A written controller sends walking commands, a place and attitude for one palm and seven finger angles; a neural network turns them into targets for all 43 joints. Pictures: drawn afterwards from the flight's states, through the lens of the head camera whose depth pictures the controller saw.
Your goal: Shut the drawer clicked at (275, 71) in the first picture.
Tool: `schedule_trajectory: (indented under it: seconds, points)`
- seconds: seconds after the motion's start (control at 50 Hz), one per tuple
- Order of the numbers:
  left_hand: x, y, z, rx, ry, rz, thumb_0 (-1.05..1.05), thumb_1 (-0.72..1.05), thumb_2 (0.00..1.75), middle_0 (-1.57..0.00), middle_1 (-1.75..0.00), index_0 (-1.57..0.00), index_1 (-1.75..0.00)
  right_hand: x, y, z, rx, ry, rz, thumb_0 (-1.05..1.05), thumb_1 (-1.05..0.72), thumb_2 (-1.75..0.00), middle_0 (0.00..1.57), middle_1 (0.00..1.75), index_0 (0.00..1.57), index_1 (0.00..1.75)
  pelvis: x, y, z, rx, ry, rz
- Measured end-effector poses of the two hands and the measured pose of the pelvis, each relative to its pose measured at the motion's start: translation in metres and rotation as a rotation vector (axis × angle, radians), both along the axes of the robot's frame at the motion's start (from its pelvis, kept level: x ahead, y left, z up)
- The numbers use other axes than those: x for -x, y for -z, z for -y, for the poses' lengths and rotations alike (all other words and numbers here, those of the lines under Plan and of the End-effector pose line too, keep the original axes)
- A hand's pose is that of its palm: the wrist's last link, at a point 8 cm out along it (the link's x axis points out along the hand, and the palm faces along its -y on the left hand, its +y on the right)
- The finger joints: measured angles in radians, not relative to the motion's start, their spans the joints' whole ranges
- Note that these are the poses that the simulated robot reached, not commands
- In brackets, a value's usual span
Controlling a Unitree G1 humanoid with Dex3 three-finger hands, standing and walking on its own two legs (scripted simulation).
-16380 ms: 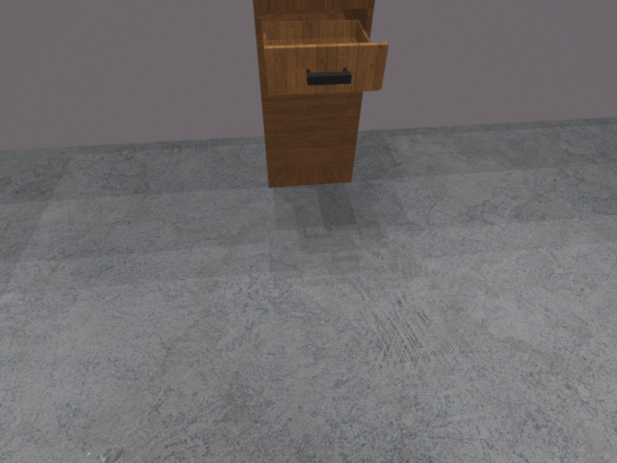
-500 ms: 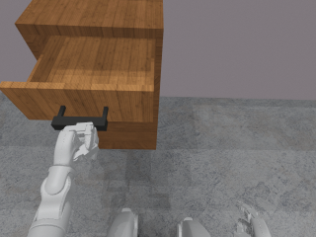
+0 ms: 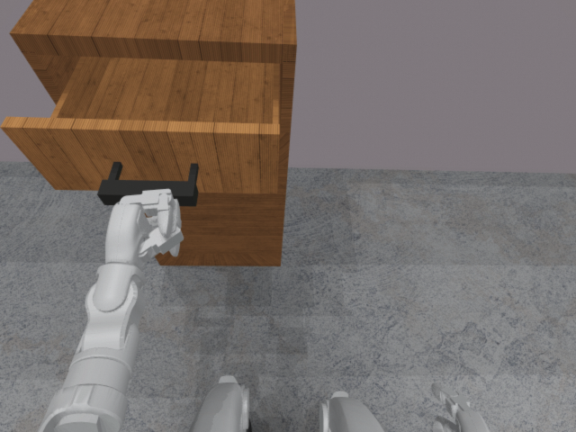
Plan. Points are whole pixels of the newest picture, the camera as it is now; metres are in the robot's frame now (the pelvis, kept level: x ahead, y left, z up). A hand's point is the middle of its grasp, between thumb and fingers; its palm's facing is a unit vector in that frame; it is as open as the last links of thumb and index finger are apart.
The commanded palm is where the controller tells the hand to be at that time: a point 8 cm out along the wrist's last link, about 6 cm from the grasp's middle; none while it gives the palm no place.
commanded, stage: push the drawer shut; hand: left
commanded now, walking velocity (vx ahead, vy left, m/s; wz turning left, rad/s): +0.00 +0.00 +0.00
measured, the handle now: (152, 181) +0.46 +0.21 +0.04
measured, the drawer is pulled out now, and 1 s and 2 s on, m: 0.15 0.02 0.00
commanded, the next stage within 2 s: pull the fist back off the drawer in 1.58 s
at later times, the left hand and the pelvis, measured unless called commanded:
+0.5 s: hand (183, 190) +0.44 +0.16 +0.04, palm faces +0.01 -1.00 -0.03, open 3.0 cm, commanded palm +0.43 +0.21 +0.05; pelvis -0.01 -0.01 -0.01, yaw -1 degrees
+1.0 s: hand (189, 156) +0.51 +0.16 +0.04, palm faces +0.02 -1.00 -0.03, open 3.0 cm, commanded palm +0.50 +0.21 +0.05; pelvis -0.01 +0.00 -0.02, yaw -2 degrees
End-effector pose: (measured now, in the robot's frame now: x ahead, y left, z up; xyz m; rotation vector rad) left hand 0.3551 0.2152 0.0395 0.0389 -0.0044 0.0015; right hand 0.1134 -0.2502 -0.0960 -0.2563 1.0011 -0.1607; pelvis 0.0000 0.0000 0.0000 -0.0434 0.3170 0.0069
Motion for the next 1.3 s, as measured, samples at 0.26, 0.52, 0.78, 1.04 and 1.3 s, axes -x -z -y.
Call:
schedule_trajectory:
  seconds: [0.26, 0.52, 0.78, 1.04, 1.3]
  points:
    - [-0.035, -0.001, -0.002, 0.000, -0.002, -0.010, -0.03, 0.76, 0.88, -1.40, -1.60, -1.40, -1.60, 0.031, 0.008, 0.010, 0.015, 0.042, -0.084, 0.01, -0.91, -0.90, 0.20, 0.30, 0.20, 0.30, 0.006, 0.003, 0.004, 0.002, 0.003, -0.018]
    - [-0.066, -0.003, 0.000, 0.004, -0.013, -0.009, -0.01, 0.78, 0.88, -1.40, -1.60, -1.40, -1.60, 0.068, 0.015, 0.016, 0.015, 0.094, -0.179, 0.01, -0.91, -0.90, 0.20, 0.30, 0.20, 0.30, 0.007, 0.007, 0.006, 0.001, 0.015, -0.043]
    - [-0.097, -0.003, -0.001, 0.004, -0.021, -0.006, -0.01, 0.77, 0.88, -1.40, -1.60, -1.40, -1.60, 0.089, 0.020, 0.015, 0.023, 0.119, -0.250, 0.01, -0.91, -0.90, 0.20, 0.30, 0.20, 0.30, 0.008, 0.013, 0.004, 0.008, 0.019, -0.074]
    - [-0.136, -0.003, -0.002, 0.007, -0.018, -0.021, -0.02, 0.76, 0.88, -1.40, -1.60, -1.40, -1.60, 0.112, 0.020, 0.011, 0.037, 0.148, -0.331, 0.01, -0.91, -0.90, 0.20, 0.30, 0.20, 0.30, 0.007, 0.018, -0.001, 0.022, 0.026, -0.114]
    - [-0.154, 0.000, -0.010, 0.010, -0.020, -0.026, -0.05, 0.67, 0.87, -1.40, -1.60, -1.40, -1.60, 0.138, 0.018, 0.000, 0.033, 0.172, -0.428, 0.01, -0.91, -0.90, 0.20, 0.30, 0.20, 0.30, 0.006, 0.021, -0.007, 0.035, 0.026, -0.142]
